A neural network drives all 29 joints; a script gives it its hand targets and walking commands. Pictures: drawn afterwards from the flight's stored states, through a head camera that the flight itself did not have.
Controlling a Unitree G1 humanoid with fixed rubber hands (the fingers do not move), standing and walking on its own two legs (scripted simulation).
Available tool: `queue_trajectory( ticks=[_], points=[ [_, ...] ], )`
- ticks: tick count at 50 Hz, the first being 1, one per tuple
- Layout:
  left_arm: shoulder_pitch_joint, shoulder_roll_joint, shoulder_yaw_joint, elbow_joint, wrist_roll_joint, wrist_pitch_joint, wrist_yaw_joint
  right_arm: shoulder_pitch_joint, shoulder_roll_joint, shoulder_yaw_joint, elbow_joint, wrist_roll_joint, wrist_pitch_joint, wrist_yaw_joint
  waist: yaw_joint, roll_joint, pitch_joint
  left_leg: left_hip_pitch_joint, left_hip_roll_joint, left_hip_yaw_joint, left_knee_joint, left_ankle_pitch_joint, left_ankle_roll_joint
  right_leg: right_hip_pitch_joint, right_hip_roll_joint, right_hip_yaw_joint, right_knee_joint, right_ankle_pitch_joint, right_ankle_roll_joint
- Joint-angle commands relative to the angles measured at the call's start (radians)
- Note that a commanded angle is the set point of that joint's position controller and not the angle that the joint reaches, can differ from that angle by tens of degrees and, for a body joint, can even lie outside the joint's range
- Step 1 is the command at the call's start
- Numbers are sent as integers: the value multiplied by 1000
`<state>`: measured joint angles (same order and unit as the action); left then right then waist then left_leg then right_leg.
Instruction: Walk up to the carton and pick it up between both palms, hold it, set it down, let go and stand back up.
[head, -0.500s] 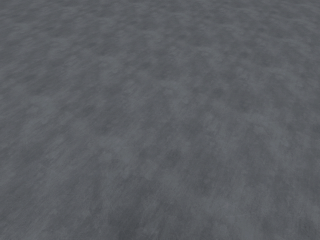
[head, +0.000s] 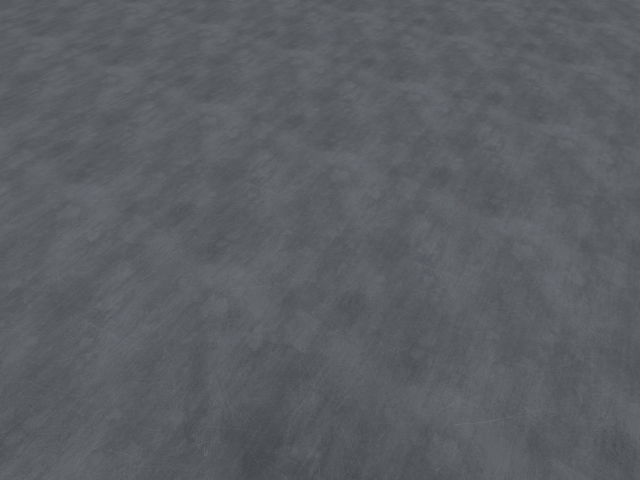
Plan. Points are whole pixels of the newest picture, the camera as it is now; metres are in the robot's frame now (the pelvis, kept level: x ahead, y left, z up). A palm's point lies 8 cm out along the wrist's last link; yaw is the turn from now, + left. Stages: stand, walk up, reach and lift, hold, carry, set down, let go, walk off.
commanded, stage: stand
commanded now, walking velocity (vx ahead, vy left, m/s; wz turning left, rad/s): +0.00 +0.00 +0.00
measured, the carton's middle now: out of the picture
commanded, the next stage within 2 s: walk up in 2.00 s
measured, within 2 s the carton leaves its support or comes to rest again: neither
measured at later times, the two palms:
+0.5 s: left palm out of the picture +0.02 +0.24 -0.13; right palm out of the picture +0.02 -0.25 -0.13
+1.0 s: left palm out of the picture +0.02 +0.23 -0.13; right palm out of the picture +0.02 -0.25 -0.13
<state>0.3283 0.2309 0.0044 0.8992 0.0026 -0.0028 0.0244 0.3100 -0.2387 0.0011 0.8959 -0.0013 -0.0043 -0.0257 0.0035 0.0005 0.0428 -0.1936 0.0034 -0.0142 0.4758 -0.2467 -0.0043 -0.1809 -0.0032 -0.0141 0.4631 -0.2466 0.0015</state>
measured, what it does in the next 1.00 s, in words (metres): stands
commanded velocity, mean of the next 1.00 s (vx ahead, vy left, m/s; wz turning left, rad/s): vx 0.00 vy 0.00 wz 0.00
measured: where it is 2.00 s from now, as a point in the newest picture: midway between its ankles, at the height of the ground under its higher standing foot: outside the picture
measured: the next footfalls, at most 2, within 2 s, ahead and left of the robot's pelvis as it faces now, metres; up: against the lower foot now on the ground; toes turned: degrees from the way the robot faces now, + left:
none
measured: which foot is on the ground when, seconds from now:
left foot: down 0.00-1.00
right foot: down 0.00-1.00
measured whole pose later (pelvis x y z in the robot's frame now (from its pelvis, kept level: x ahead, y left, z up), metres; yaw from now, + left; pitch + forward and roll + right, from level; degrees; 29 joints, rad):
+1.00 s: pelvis +0.01 -0.01 +0.00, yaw +0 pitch -2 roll +0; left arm 0.31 0.19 0.00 1.00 0.00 -0.01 0.04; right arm 0.31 -0.21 0.01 1.00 0.00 -0.01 -0.04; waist 0.00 0.00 0.04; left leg -0.17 0.02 -0.01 0.44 -0.24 -0.02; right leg -0.16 0.01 -0.01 0.43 -0.24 -0.01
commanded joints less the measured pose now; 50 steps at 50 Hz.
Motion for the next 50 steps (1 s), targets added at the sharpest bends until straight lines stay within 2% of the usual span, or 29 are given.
queue_trajectory(
  ticks=[1,50],
  points=[
    [48,130,28,-39,-1,-13,6,47,-129,-30,-40,0,-13,-7,-1,0,28,-33,84,-88,-107,81,22,-25,-90,96,-105,70,-19],
    [48,88,20,65,-5,-17,17,70,-82,-16,73,-1,-13,-21,-1,1,39,-3,91,-70,-119,115,11,-16,-92,98,-133,103,-17]
  ],
)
